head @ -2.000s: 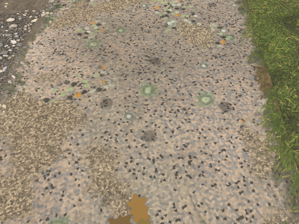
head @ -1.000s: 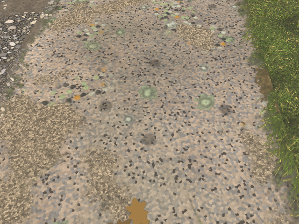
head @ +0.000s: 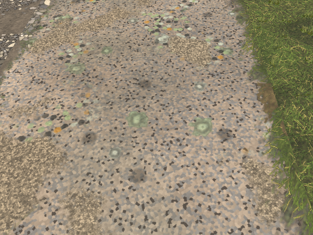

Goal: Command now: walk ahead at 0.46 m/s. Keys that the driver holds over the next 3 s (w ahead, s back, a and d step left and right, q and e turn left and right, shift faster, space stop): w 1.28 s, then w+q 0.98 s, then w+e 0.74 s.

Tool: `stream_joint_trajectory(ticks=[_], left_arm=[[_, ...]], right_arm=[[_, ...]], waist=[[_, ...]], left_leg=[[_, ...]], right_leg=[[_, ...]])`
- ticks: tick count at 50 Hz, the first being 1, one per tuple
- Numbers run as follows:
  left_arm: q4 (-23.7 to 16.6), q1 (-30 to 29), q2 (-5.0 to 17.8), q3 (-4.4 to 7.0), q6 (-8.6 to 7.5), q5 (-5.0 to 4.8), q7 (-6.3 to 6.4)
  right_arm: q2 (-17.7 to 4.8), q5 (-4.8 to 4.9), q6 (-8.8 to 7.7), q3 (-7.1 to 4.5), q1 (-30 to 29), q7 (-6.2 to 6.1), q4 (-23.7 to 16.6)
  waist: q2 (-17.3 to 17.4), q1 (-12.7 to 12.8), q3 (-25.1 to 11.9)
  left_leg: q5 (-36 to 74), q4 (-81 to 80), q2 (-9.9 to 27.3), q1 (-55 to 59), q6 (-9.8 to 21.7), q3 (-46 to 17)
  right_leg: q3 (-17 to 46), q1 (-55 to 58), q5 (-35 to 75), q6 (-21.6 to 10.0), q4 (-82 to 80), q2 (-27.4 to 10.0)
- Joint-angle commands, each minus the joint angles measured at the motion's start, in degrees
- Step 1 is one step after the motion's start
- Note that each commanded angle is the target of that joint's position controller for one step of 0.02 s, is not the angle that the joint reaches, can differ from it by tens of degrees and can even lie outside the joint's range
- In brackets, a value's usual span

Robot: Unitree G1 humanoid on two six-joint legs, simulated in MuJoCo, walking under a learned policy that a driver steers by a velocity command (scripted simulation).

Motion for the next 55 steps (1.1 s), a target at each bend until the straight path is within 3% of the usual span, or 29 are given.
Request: stream_joint_trajectory(ticks=[1, 2, 3, 4, 5, 6, 7, 8, 9, 10, 13, 20, 24, 27, 29, 30, 31, 32, 33, 34, 35, 36, 37, 38, 40, 43, 45, 49, 55], left_arm=[[8.50, 30.53, 13.40, 3.55, 1.61, 0.78, 0.79], [7.69, 29.21, 13.75, 2.85, 0.48, 2.36, -0.17], [6.92, 21.69, 9.33, 1.81, -0.48, 1.36, -1.43], [5.89, 15.86, 7.06, 1.34, -0.89, 0.88, -1.98], [5.04, 10.62, 6.91, 1.14, -1.07, 1.77, -2.31], [5.08, 8.68, 5.87, 0.93, -1.10, 2.73, -2.31], [6.13, 9.50, 3.40, 0.27, -1.13, 3.07, -2.19], [7.31, 10.89, 3.09, 0.17, -1.04, 2.72, -1.57], [8.32, 12.65, 1.73, -0.17, -1.08, 2.27, -1.13], [8.92, 14.25, 3.33, 0.10, -1.16, 2.29, -0.57], [9.91, 18.74, 4.74, 0.59, -0.67, 2.16, 0.63], [10.44, 23.53, 4.94, 0.66, 0.71, 1.65, 2.06], [11.60, 26.90, 5.20, 0.92, 1.72, 1.55, 2.14], [11.84, 27.26, 6.33, 1.45, 2.44, 1.32, 2.35], [11.17, 25.27, 7.65, 1.86, 2.62, 1.34, 2.43], [10.83, 24.30, 8.49, 2.10, 2.74, 1.46, 2.44], [10.32, 22.62, 8.38, 1.98, 3.02, 1.71, 2.33], [8.85, 20.92, 7.58, 1.41, 2.79, 2.15, 2.11], [8.01, 27.74, -0.46, -0.83, 1.51, 2.13, 1.24], [9.25, 27.19, 1.10, -0.58, -0.38, 0.84, 0.91], [6.81, 20.67, 6.38, 0.92, -1.26, -0.81, 0.85], [5.40, 16.10, 7.31, 1.13, -1.46, -1.01, 1.24], [5.16, 14.09, 6.86, 1.56, -1.02, -0.26, 1.79], [5.34, 15.59, 5.51, 1.90, -0.04, 0.45, 2.11], [6.05, 18.40, 2.33, 1.64, 1.59, 0.65, 2.19], [3.88, 12.88, 3.45, 2.29, 2.33, 1.13, 2.48], [2.20, 7.80, 3.32, 2.39, 2.17, 1.53, 2.35], [-0.06, -0.78, 2.10, 1.91, 1.57, 1.22, 1.55], [-3.53, -8.99, 2.78, 1.51, 0.79, 0.61, -0.40]], right_arm=[[1.44, -3.09, -1.38, 1.29, -4.77, 0.39, -6.59], [5.88, 1.20, -3.03, 1.54, 6.36, 0.32, -6.55], [0.99, 3.02, -3.78, 0.90, 2.56, 0.44, -7.46], [-1.21, 2.29, -3.71, 0.72, -5.24, 0.48, -9.61], [-2.93, 1.09, -2.90, 0.16, -9.15, -0.07, -10.11], [-4.48, 0.34, -1.96, -0.74, -9.46, -0.17, -10.23], [-5.37, 0.28, -1.21, -1.29, -9.29, 0.20, -10.05], [-5.27, 0.54, -0.65, -1.60, -7.93, 0.49, -10.02], [-6.17, 0.44, -0.36, -2.00, -9.84, 0.38, -9.99], [-5.52, 0.30, -0.31, -2.00, -11.74, 0.45, -10.74], [-4.73, -0.45, -0.44, -2.16, -19.54, 0.67, -12.78], [-3.76, 0.06, -1.05, -2.03, -32.84, 1.98, -16.20], [-3.09, 0.43, -1.72, -1.41, -38.72, 3.30, -18.21], [-3.13, 0.74, -2.47, -1.02, -41.47, 4.52, -19.99], [-4.76, 0.69, -2.88, -1.59, -38.36, 4.88, -19.82], [-6.49, 0.58, -2.96, -2.42, -34.01, 4.69, -18.83], [-9.13, 0.61, -2.94, -3.83, -24.28, 4.29, -16.01], [-12.66, 0.14, -2.72, -5.07, -12.55, 3.60, -13.13], [-18.49, -1.46, -2.35, -6.50, -4.45, 3.30, -11.31], [-13.91, -1.39, -2.21, -5.02, -4.52, 3.33, -10.66], [-10.73, -0.64, -2.22, -3.99, -10.31, 3.34, -11.22], [-8.32, -0.33, -2.16, -3.15, -16.53, 3.37, -12.53], [-6.40, -0.56, -2.27, -2.52, -20.10, 3.77, -12.94], [-5.36, -1.10, -2.53, -2.14, -21.52, 4.04, -12.75], [-5.71, -1.22, -2.79, -2.35, -20.72, 4.23, -11.42], [-7.61, -1.28, -2.85, -2.67, -17.95, 3.20, -9.68], [-8.33, -1.11, -2.39, -2.79, -15.44, 2.41, -8.90], [-9.53, -0.49, -1.85, -2.89, -12.05, 1.61, -7.90], [-10.40, 0.15, -0.60, -3.48, -7.66, 1.15, -5.34]], waist=[[-21.93, 11.89, -3.78], [-32.84, 6.10, -10.36], [-18.60, 3.58, -2.53], [-9.30, 3.86, 1.08], [-1.84, 2.61, 1.35], [-2.25, 1.26, 0.62], [-5.23, 0.65, 1.35], [-8.21, -0.41, 1.13], [-6.21, 0.19, 2.25], [-5.90, 0.21, 3.01], [-1.35, 2.24, 3.98], [-3.57, 6.14, 6.60], [-3.79, 8.10, 8.75], [-4.81, 7.87, 9.48], [-6.54, 5.13, 6.75], [-8.04, 2.61, 3.27], [-8.35, -2.46, -2.38], [-6.92, -7.35, -10.29], [8.31, -4.95, -21.20], [10.32, -5.33, -25.28], [8.68, -4.03, -14.35], [3.94, -1.93, -8.01], [0.43, 0.17, -3.88], [1.48, 2.58, -2.05], [3.21, 4.29, -0.50], [2.67, 4.20, 2.39], [2.11, 2.84, 3.10], [2.19, 0.21, 4.46], [2.46, -1.69, 6.77]], left_leg=[[-3.55, 45.88, -6.78, -34.84, 3.78, 1.49], [-3.78, 60.12, -11.87, -42.09, 5.99, -7.94], [3.54, 63.17, -7.58, -47.20, 7.23, -6.21], [10.87, 60.76, -3.57, -47.17, 8.89, -3.85], [16.15, 57.05, 0.17, -42.23, 9.32, -3.23], [18.70, 52.56, 2.09, -38.97, 9.70, -3.30], [19.34, 48.79, 3.20, -36.04, 10.20, -3.45], [19.80, 46.01, 3.01, -36.29, 9.93, -2.49], [20.77, 44.04, 3.10, -36.96, 10.09, -1.47], [22.27, 41.42, 3.06, -39.25, 9.63, -1.25], [27.57, 32.59, 3.64, -47.86, 7.88, -0.99], [38.05, 13.00, 1.31, -48.38, 5.71, 2.55], [35.76, 6.36, -0.03, -49.08, 6.07, 4.01], [30.99, 2.85, -1.19, -47.58, 7.51, 4.92], [27.23, 1.19, -3.62, -39.49, 9.30, 6.61], [25.99, 1.36, -5.85, -32.28, 10.40, 8.09], [26.99, 0.44, -7.87, -19.75, 12.16, 9.29], [28.48, 2.79, -1.11, 0.16, 15.45, 1.87], [20.09, 0.23, 15.77, 24.87, 25.28, -26.53], [17.59, -9.05, 18.84, 25.68, 26.10, -40.95], [18.42, -10.09, 16.17, 16.82, 21.90, -30.83], [23.36, -11.75, 13.93, 5.93, 19.69, -21.40], [27.46, -13.92, 11.31, -2.95, 18.32, -15.42], [28.13, -16.23, 9.04, -8.83, 17.37, -10.99], [30.37, -19.02, 7.34, -14.43, 18.26, -7.10], [34.16, -20.85, 6.48, -15.25, 18.39, -3.32], [34.38, -21.25, 6.46, -12.90, 17.85, -2.66], [31.47, -21.91, 5.44, -9.88, 15.92, -0.25], [31.44, -17.59, 9.64, 0.63, 15.20, -1.02]], right_leg=[[21.12, 35.90, -7.14, -3.92, -10.93, -9.64], [55.82, 39.04, -17.42, -12.05, -33.18, -19.81], [55.26, 33.95, -21.76, -11.52, -35.15, -20.47], [43.52, 26.52, -16.77, -9.86, -31.58, -19.16], [33.44, 19.46, -10.29, -8.25, -29.46, -16.06], [26.15, 15.76, -7.44, -7.82, -29.23, -12.64], [19.98, 14.32, -0.33, -7.12, -29.35, -9.65], [17.83, 15.73, -0.91, -8.29, -31.33, -8.88], [15.39, 16.21, 0.42, -8.18, -32.79, -7.11], [14.82, 17.58, 2.65, -9.08, -33.74, -8.20], [13.94, 24.92, 6.24, -9.69, -35.34, -9.85], [7.12, 30.21, 10.19, -8.19, -37.25, -8.13], [5.62, 36.62, 12.97, -8.49, -34.95, -9.23], [5.40, 40.41, 18.55, -8.30, -31.55, -10.98], [4.56, 40.77, 32.91, -7.26, -26.69, -11.12], [4.06, 40.73, 44.34, -6.67, -21.66, -10.66], [2.06, 38.19, 51.82, -5.31, -11.12, -8.26], [1.11, 25.51, 41.89, -3.48, 4.15, -6.08], [0.33, 0.67, 7.21, 0.74, 29.19, 4.50], [10.43, -6.19, -19.12, -0.27, 38.21, 7.00], [9.64, -10.98, -16.52, -1.40, 40.19, 2.90], [7.21, -9.59, -10.70, -1.65, 37.39, -0.57], [5.85, -6.93, -7.15, -1.42, 33.58, -2.50], [5.98, -3.06, -4.40, -1.45, 30.52, -4.39], [5.27, 0.66, -3.22, -0.75, 27.37, -5.25], [4.42, -4.64, 2.91, 0.77, 20.35, -6.03], [4.16, -8.15, 9.07, 1.39, 13.16, -6.12], [2.24, -6.97, 18.15, 1.24, -1.42, -3.83], [1.92, -8.53, 12.97, -0.51, -10.36, -2.05]])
